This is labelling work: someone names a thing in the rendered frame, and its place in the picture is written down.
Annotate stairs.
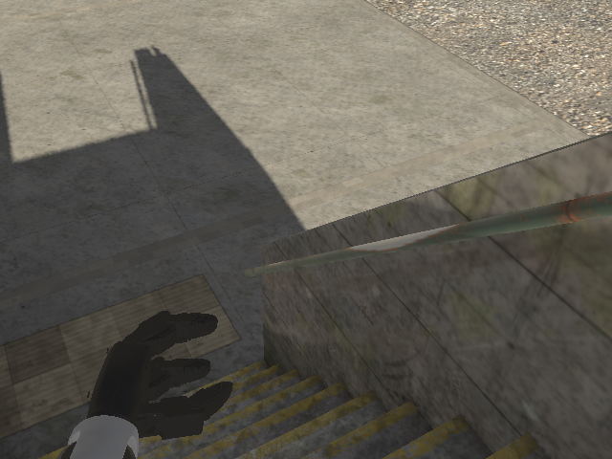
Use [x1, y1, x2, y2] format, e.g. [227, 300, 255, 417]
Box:
[37, 360, 551, 459]

